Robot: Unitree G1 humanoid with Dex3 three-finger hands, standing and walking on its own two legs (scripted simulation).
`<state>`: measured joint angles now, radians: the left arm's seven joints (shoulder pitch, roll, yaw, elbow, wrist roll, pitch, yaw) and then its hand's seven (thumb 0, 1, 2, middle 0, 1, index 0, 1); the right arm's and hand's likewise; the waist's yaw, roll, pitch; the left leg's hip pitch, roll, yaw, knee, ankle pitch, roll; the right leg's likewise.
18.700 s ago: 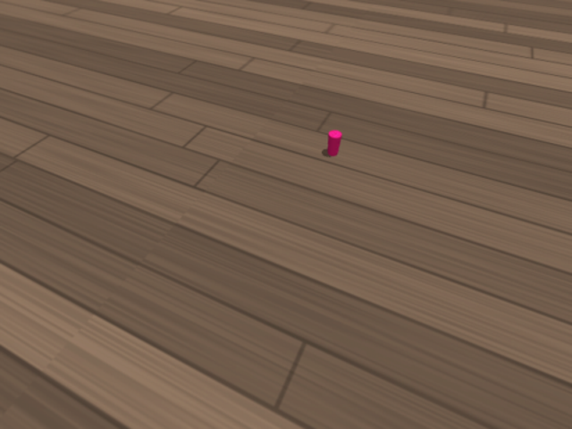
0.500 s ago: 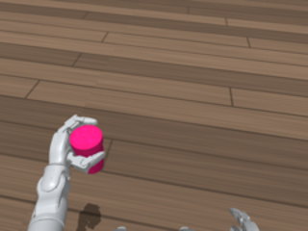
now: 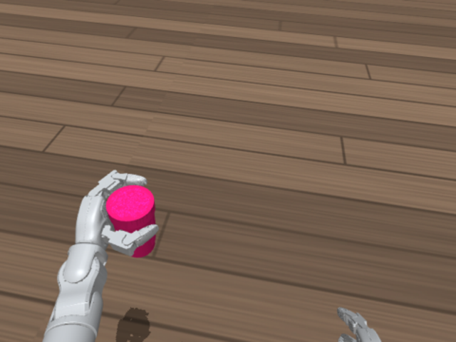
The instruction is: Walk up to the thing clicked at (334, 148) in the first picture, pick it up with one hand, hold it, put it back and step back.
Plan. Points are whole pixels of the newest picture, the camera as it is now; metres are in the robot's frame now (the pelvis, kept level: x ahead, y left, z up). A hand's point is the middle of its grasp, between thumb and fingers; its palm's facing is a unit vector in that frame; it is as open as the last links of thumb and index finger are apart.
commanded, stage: hold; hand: left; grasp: from the side
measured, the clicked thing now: (135, 225) +0.32 +0.17 +0.03
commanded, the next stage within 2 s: crouch in 1.98 s
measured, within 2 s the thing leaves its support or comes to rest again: neither
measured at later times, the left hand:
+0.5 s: hand (134, 215) +0.33 +0.17 +0.06, palm faces +0.01 -1.00 +0.01, open 10.4 cm
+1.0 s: hand (134, 214) +0.33 +0.17 +0.06, palm faces +0.01 -1.00 +0.01, open 10.4 cm
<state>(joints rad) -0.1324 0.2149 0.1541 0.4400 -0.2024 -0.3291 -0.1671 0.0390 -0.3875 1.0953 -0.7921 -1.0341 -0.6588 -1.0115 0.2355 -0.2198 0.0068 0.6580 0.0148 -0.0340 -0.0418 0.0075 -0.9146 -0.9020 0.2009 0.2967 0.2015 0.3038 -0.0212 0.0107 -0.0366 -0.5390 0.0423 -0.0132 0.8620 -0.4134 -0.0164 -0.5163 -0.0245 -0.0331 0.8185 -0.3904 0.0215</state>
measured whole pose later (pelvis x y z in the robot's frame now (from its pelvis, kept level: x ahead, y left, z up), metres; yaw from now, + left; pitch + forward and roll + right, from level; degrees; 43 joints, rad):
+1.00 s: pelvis +0.00 +0.00 +0.00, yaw +0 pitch +5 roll -1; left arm -0.13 0.20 0.15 0.45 -0.20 -0.35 -0.17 0.04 -0.39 1.10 -0.79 -1.03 -0.66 -1.01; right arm 0.23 -0.22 0.00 0.67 0.01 -0.04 -0.04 0.01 -0.91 -0.91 0.20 0.30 0.20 0.30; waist -0.02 0.01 -0.02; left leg -0.51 0.04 -0.01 0.83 -0.40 -0.02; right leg -0.49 -0.02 -0.03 0.78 -0.38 0.02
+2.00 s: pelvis +0.00 +0.00 +0.00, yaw +0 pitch +5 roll -1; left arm -0.14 0.21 0.16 0.48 -0.20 -0.35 -0.17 0.04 -0.39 1.09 -0.79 -1.04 -0.66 -1.02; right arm 0.23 -0.23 0.00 0.67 0.01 -0.04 -0.03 0.01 -0.91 -0.91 0.20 0.30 0.20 0.30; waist -0.02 0.01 -0.03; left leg -0.51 0.04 -0.01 0.83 -0.40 -0.02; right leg -0.49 -0.02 -0.03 0.79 -0.38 0.02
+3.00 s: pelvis -0.06 +0.00 -0.26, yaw -2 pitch +33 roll -3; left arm -0.57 0.31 0.35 1.03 -0.14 -0.76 -0.22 0.04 -0.37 1.08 -0.78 -1.04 -0.65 -1.01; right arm 0.12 -0.24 0.02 0.70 -0.09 -0.06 0.07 0.00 -0.91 -0.91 0.20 0.30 0.20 0.30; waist -0.09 -0.01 -0.18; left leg -1.84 0.03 -0.08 1.94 -0.68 -0.03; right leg -1.81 -0.03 -0.03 1.90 -0.66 0.01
